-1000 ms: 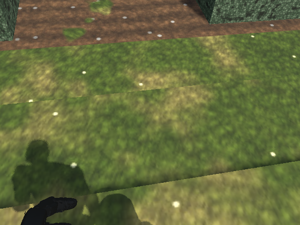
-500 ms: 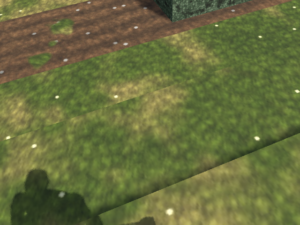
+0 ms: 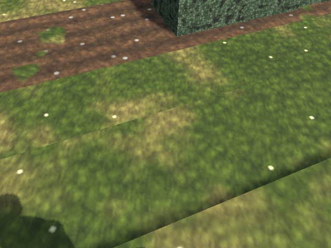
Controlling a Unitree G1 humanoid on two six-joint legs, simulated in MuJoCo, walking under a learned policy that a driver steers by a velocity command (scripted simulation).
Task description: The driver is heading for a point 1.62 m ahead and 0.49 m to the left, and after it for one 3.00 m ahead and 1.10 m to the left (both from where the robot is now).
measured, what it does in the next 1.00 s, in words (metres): stands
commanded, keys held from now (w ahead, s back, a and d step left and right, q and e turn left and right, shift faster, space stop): no key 1.00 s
